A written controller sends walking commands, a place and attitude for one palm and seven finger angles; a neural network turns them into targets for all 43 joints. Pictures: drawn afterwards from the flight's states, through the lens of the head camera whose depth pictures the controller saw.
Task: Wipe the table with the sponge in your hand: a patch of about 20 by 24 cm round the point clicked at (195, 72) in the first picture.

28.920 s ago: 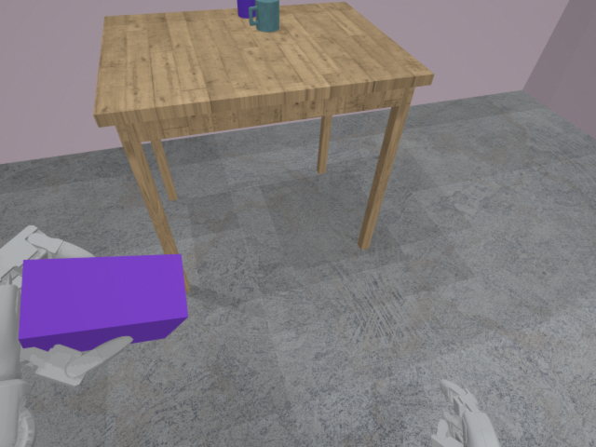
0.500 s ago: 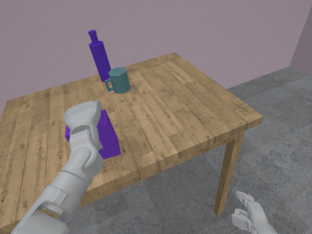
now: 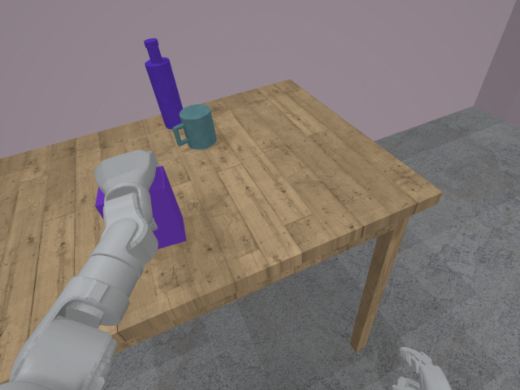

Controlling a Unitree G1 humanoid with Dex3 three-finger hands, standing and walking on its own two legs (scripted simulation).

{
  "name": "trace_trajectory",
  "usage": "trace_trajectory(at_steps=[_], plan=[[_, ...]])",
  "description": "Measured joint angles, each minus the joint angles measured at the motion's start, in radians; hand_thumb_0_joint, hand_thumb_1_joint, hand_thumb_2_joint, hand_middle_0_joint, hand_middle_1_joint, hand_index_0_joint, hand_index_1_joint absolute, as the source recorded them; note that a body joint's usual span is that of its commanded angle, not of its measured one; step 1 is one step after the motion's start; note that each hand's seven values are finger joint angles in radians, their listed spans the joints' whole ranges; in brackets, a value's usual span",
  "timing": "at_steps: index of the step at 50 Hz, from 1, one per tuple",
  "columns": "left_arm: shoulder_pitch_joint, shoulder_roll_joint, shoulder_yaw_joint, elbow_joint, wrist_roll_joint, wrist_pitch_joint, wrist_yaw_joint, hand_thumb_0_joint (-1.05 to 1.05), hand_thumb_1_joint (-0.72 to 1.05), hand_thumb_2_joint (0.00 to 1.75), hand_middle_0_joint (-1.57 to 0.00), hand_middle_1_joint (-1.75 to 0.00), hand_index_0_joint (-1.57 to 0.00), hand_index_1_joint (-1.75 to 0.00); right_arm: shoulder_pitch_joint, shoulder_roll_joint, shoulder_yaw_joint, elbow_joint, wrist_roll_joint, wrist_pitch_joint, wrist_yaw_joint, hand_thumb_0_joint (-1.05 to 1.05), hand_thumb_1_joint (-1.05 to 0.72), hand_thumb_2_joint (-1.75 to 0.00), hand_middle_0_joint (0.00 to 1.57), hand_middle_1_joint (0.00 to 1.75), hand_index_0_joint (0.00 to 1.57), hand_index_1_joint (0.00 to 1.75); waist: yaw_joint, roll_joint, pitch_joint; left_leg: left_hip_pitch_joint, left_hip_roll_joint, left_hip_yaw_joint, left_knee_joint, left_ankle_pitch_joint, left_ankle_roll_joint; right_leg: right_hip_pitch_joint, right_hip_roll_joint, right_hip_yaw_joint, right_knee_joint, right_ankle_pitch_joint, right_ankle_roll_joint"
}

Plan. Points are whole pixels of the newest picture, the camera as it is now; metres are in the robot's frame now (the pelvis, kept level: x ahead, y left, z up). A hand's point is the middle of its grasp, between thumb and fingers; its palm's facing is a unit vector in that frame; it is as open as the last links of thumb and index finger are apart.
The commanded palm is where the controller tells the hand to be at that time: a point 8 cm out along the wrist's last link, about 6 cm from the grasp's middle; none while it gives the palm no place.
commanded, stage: wipe forward along the third lane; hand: left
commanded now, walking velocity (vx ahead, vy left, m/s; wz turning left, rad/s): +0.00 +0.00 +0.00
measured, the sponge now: (149, 221) +0.38 +0.23 +0.08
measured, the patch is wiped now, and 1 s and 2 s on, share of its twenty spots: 0.95 1.00 1.00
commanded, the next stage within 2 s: wipe back along the third lane in 0.48 s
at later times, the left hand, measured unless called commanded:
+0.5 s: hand (130, 176) +0.44 +0.27 +0.13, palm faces -0.03 -0.02 -1.00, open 10.4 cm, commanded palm +0.42 +0.27 +0.16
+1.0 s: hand (129, 182) +0.42 +0.27 +0.13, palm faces +0.08 -0.04 -1.00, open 10.4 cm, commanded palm +0.38 +0.25 +0.16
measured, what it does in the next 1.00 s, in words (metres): shifts its weight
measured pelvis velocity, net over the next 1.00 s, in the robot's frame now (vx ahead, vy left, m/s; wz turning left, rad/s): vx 0.03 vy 0.05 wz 0.01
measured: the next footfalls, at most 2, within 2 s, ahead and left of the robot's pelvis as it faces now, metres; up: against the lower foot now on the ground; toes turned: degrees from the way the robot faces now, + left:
none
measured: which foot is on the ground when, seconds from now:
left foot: down 0.00-1.00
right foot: down 0.00-1.00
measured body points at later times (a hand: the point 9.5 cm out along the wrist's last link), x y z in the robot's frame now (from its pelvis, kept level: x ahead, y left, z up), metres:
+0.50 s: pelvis +0.01 +0.03 +0.00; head +0.01 +0.01 +0.45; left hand +0.44 +0.27 +0.19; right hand +0.14 -0.22 -0.13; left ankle +0.01 +0.15 -0.74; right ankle +0.00 -0.07 -0.74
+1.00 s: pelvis +0.03 +0.05 +0.00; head +0.01 +0.02 +0.45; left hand +0.41 +0.26 +0.19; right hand +0.23 -0.17 -0.10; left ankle +0.01 +0.15 -0.74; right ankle +0.00 -0.07 -0.74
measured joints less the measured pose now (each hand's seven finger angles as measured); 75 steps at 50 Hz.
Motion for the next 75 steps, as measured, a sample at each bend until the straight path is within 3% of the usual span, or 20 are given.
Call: trace_trajectory(at_steps=[21, 32, 43, 49, 54, 64, 75], plan=[[-0.208, 0.012, 0.014, 0.284, 0.017, -0.086, 0.033, -0.01, -0.52, 1.04, -0.68, -1.29, -0.72, -1.30, 0.054, 0.010, -0.012, 0.024, 0.002, -0.011, 0.004, 0.01, -0.91, -0.90, 0.20, 0.30, 0.20, 0.30, -0.030, -0.019, -0.004, -0.052, -0.027, 0.003, -0.003, 0.005, 0.018, -0.034, -0.028, 0.004, -0.034, 0.016, 0.037], [-0.265, 0.009, 0.022, 0.357, 0.026, -0.090, 0.057, -0.01, -0.52, 1.04, -0.68, -1.29, -0.72, -1.30, 0.085, 0.018, -0.023, 0.038, -0.007, -0.001, 0.025, 0.01, -0.91, -0.90, 0.20, 0.30, 0.20, 0.30, -0.036, -0.021, -0.016, -0.071, -0.037, 0.011, 0.000, -0.008, 0.035, -0.045, -0.037, 0.013, -0.051, 0.015, 0.053], [-0.093, -0.040, -0.032, 0.118, -0.003, -0.002, 0.116, 0.00, -0.51, 1.04, -0.67, -1.30, -0.71, -1.30, 0.056, 0.015, -0.034, 0.024, 0.001, 0.029, 0.060, 0.02, -0.91, -0.90, 0.20, 0.30, 0.20, 0.30, 0.002, -0.005, -0.039, -0.025, -0.046, 0.020, -0.001, -0.032, 0.050, 0.005, -0.047, 0.022, -0.063, -0.002, 0.067], [-0.063, -0.068, -0.081, 0.026, -0.011, 0.100, 0.095, 0.00, -0.51, 1.04, -0.67, -1.31, -0.70, -1.31, -0.036, 0.018, -0.017, -0.004, 0.010, 0.042, 0.069, 0.02, -0.91, -0.90, 0.20, 0.30, 0.20, 0.30, 0.017, -0.009, -0.028, -0.002, -0.054, 0.015, 0.003, -0.037, 0.053, 0.028, -0.054, 0.016, -0.054, -0.012, 0.069], [-0.045, -0.083, -0.114, -0.034, 0.000, 0.147, 0.058, -0.01, -0.51, 1.04, -0.66, -1.31, -0.70, -1.31, -0.098, 0.022, -0.006, -0.044, 0.010, 0.052, 0.074, 0.02, -0.91, -0.90, 0.20, 0.30, 0.20, 0.30, 0.029, -0.011, -0.026, 0.002, -0.057, 0.009, 0.011, -0.041, 0.052, 0.032, -0.057, 0.011, -0.041, -0.021, 0.068], [0.001, -0.098, -0.174, -0.134, 0.021, 0.183, 0.022, -0.01, -0.50, 1.04, -0.66, -1.31, -0.69, -1.31, -0.126, 0.032, 0.011, -0.080, 0.011, 0.071, 0.082, 0.01, -0.91, -0.90, 0.20, 0.30, 0.20, 0.30, 0.050, -0.018, -0.023, 0.014, -0.056, -0.004, 0.032, -0.056, 0.043, 0.044, -0.056, -0.003, -0.011, -0.044, 0.058], [0.089, -0.088, -0.162, -0.251, 0.018, 0.196, 0.016, -0.01, -0.50, 1.04, -0.65, -1.31, -0.69, -1.31, -0.088, 0.023, 0.015, -0.060, 0.009, 0.089, 0.097, 0.02, -0.91, -0.90, 0.20, 0.30, 0.20, 0.30, 0.046, 0.008, -0.018, 0.025, -0.043, 0.000, 0.037, -0.060, 0.029, 0.045, -0.043, 0.001, 0.007, -0.052, 0.045]])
